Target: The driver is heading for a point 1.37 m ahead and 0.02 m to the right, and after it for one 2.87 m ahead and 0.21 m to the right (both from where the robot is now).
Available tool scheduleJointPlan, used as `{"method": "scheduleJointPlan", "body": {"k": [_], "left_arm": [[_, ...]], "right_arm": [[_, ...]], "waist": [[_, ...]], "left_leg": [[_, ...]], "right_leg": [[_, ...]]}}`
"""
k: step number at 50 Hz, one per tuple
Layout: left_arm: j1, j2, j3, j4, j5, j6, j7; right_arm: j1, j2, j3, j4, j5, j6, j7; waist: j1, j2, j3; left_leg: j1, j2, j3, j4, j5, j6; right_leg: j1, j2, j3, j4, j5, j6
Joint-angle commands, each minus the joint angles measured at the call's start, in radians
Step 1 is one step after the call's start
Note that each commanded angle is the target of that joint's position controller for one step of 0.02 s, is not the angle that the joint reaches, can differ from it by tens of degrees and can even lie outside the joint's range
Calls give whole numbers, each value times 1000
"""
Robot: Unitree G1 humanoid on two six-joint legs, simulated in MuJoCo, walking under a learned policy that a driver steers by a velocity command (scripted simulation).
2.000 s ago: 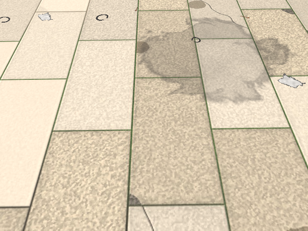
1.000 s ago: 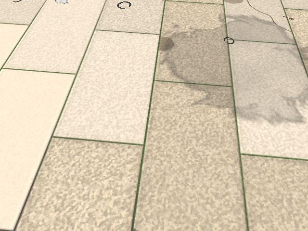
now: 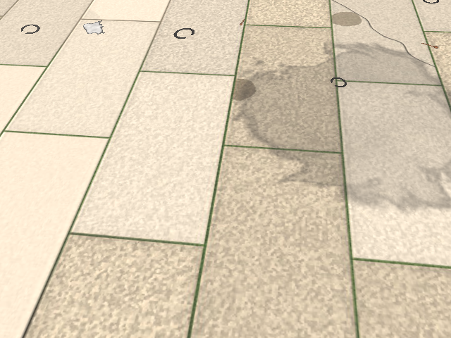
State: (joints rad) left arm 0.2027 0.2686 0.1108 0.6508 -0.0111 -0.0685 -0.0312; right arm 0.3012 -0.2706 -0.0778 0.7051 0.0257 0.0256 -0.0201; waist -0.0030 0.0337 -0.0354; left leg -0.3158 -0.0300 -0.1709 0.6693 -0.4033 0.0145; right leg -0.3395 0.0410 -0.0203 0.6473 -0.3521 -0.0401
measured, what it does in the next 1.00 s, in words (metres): walks ahead: left foot, then right foot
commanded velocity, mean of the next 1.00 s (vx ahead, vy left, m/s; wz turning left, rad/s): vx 0.45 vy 0.00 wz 0.01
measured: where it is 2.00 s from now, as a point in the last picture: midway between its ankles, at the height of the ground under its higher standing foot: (251, 195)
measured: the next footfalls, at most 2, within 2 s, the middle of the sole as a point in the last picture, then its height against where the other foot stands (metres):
left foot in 0.48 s outside the picture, level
right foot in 1.00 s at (262, 288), level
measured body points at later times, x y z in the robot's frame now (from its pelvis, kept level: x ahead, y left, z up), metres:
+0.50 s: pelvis +0.21 +0.04 -0.01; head +0.27 +0.04 +0.44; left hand +0.11 +0.29 -0.13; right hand +0.51 -0.11 -0.08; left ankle +0.30 +0.15 -0.72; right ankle +0.00 -0.10 -0.69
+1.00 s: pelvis +0.50 +0.04 -0.01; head +0.54 +0.03 +0.44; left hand +0.72 +0.26 -0.09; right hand +0.51 -0.25 -0.14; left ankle +0.31 +0.15 -0.72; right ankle +0.63 -0.05 -0.72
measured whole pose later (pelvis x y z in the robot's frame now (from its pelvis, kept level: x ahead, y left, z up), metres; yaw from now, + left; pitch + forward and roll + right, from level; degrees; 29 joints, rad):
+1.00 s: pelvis +0.50 +0.04 -0.01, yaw -3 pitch +2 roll +2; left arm 0.07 0.25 0.04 0.67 -0.02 -0.04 -0.06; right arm 0.32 -0.27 -0.08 0.86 0.02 -0.05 -0.01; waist -0.05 -0.03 0.04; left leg 0.09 0.03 0.26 0.41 -0.48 -0.03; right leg -0.56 -0.02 -0.05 0.61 -0.11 -0.11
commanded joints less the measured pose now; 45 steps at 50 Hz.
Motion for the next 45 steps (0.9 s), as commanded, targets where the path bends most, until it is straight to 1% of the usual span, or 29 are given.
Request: {"method": "scheduleJointPlan", "body": {"k": [1,2,3,4,5,6,8,11,13,15,18,19,21,22,23,24,25,26,27,28,29,30,31,33,34,37,40,43,45], "left_arm": [[277,208,57,0,37,-31,4],[231,187,44,-16,33,-41,6],[195,142,29,-25,15,-45,15],[168,121,24,-32,12,-46,22],[137,111,21,-27,14,-44,29],[126,95,15,-22,18,-39,36],[149,80,12,2,25,-39,44],[207,84,11,52,23,-35,48],[207,86,7,75,17,-26,53],[223,104,7,103,3,-19,59],[266,123,5,149,-15,-10,60],[271,129,4,161,-16,-7,57],[271,161,6,180,-22,0,59],[266,177,8,189,-23,4,63],[247,179,3,195,-30,7,64],[213,163,-7,179,-24,3,65],[343,-5,-60,148,0,-15,41],[268,112,-32,160,-39,-47,30],[154,154,-13,113,-65,-49,32],[104,133,-19,97,-50,-46,39],[93,119,-16,106,-25,-35,46],[134,109,-12,119,-17,-17,47],[170,84,-15,129,-20,0,48],[165,56,-21,123,-26,21,50],[139,54,-22,112,-26,26,51],[57,56,-27,83,-16,22,44],[-59,37,-44,49,-10,11,20],[-165,29,-56,1,-12,10,-2],[-207,41,-56,-33,-11,12,-16]], "right_arm": [[-214,-43,-4,-192,36,-32,-6],[-152,-97,-23,-173,35,-51,-5],[-130,-113,-31,-147,22,-58,-2],[-116,-104,-31,-122,11,-60,-1],[-114,-98,-33,-108,2,-64,5],[-115,-99,-36,-95,2,-65,17],[-128,-67,-31,-82,2,-59,35],[-206,-23,-15,-99,-1,-57,38],[-278,-8,-6,-119,-2,-66,46],[-351,14,5,-141,-7,-75,60],[-432,21,14,-164,-2,-88,80],[-444,17,13,-170,-1,-92,85],[-414,-15,-2,-171,-4,-99,89],[-332,-48,-19,-155,-2,-97,86],[-166,-89,-42,-111,0,-96,76],[34,-147,-65,-64,-12,-90,57],[88,-240,-71,-42,-28,-98,46],[151,-155,-53,-34,-37,-93,33],[44,-115,-39,-28,-30,-95,32],[-38,-75,-27,-24,-20,-102,35],[-90,-33,-16,-19,-24,-111,40],[-118,-9,-11,-16,-32,-123,44],[-128,-4,-12,-6,-34,-133,47],[-131,-23,-19,21,-30,-150,46],[-125,-37,-23,33,-35,-154,43],[-101,-63,-28,59,-41,-153,30],[-87,-92,-29,68,-31,-148,21],[-14,-128,-36,97,-19,-133,14],[11,-147,-41,109,-10,-116,12]], "waist": [[139,-341,-5],[77,-289,71],[51,-188,118],[40,-121,114],[28,-112,103],[25,-129,87],[33,-135,56],[52,-92,77],[60,-98,98],[76,-121,106],[89,-116,126],[83,-121,126],[36,-175,73],[-22,-199,16],[-116,-194,-66],[-207,-168,-177],[-97,108,-353],[-172,74,-408],[-147,75,-201],[-94,13,-94],[-54,-5,-31],[-10,21,-11],[13,34,-7],[32,24,38],[31,20,59],[13,20,87],[-28,5,105],[-72,-12,129],[-74,-3,134]], "left_leg": [[-530,-103,-39,311,-191,36],[-631,-43,-98,482,-176,33],[-680,-9,-106,547,-53,34],[-670,12,-92,558,64,31],[-651,34,-77,541,154,26],[-605,54,-46,534,204,18],[-559,57,12,549,258,-6],[-564,44,32,427,305,-19],[-522,40,69,260,363,-20],[-466,43,136,132,401,-18],[-432,41,211,9,350,10],[-401,29,234,-28,314,30],[-264,-26,280,-73,234,81],[-137,-55,290,-101,221,113],[109,-60,277,-186,321,156],[472,73,113,-146,358,211],[844,414,-418,-167,264,378],[801,440,-565,-309,143,383],[644,398,-355,-350,198,324],[473,348,-216,-383,273,279],[345,303,-126,-417,321,249],[252,269,-54,-456,337,229],[197,262,-17,-490,339,223],[130,263,64,-533,409,215],[115,261,103,-543,442,208],[139,234,208,-544,513,183],[153,214,291,-546,510,153],[279,265,307,-520,520,150],[374,299,317,-473,593,139]], "right_leg": [[425,-361,631,-392,-230,-113],[390,-468,771,-429,-242,-180],[387,-444,659,-412,-211,-169],[380,-389,524,-402,-117,-127],[374,-346,404,-397,50,-84],[357,-303,284,-399,212,-52],[345,-268,144,-395,448,-38],[342,-262,66,-416,540,-62],[323,-251,14,-436,542,-63],[321,-257,-17,-446,552,-66],[387,-291,-22,-428,620,-93],[409,-298,-29,-405,702,-101],[447,-310,-44,-303,1046,-104],[453,-312,-53,-200,1197,-99],[376,-291,-63,-29,1224,-82],[111,-259,-54,237,942,-56],[-286,-58,17,634,-159,-9],[-373,-22,211,759,-222,-18],[-445,-75,182,746,-129,-16],[-416,-133,148,673,-30,-12],[-372,-159,137,624,20,-1],[-301,-185,148,597,65,4],[-255,-191,148,584,87,11],[-270,-198,150,549,111,30],[-299,-199,154,523,143,38],[-365,-188,154,374,307,50],[-318,-169,80,153,464,37],[-363,-156,39,46,441,14],[-396,-142,14,6,358,-12]]}}
Keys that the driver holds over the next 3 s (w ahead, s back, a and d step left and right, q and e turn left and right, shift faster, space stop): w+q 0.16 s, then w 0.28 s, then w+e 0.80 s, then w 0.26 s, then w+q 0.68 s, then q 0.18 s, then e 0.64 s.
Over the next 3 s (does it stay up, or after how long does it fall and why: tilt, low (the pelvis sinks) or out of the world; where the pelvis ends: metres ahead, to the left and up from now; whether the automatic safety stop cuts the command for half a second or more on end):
stays up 1.31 -0.05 0.01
